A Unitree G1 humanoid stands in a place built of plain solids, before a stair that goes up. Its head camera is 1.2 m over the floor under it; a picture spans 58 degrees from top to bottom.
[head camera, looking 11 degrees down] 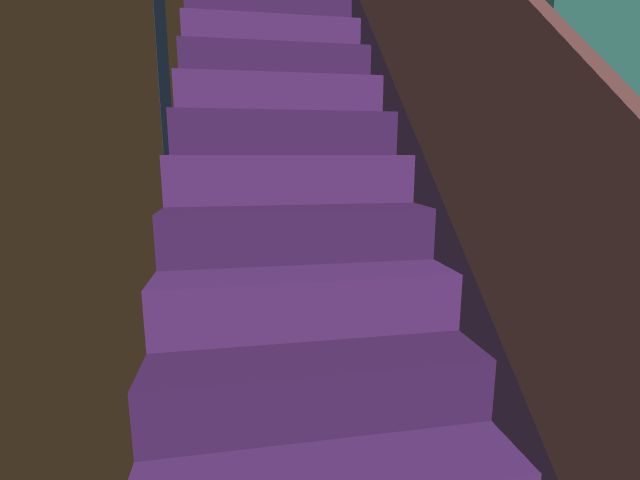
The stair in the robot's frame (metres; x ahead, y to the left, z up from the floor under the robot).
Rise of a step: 0.20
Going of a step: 0.23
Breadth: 1.04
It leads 10 degrees to the left of straight ahead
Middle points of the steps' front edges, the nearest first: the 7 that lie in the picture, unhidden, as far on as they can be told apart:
1.11 -0.02 0.60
1.33 0.02 0.80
1.56 0.06 1.00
1.78 0.10 1.20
2.01 0.14 1.40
2.24 0.19 1.61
2.46 0.23 1.81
